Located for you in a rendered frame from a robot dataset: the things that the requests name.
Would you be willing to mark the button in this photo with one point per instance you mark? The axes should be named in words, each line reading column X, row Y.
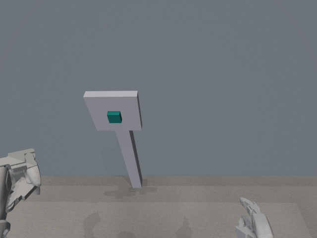
column 114, row 116

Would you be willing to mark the right robot hand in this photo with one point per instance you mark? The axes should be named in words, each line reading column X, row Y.
column 257, row 227

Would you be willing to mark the left robot hand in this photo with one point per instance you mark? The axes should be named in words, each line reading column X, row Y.
column 22, row 168

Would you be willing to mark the left robot forearm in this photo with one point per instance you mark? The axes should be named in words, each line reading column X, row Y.
column 4, row 228

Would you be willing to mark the panel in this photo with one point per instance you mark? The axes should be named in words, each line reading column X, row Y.
column 127, row 102

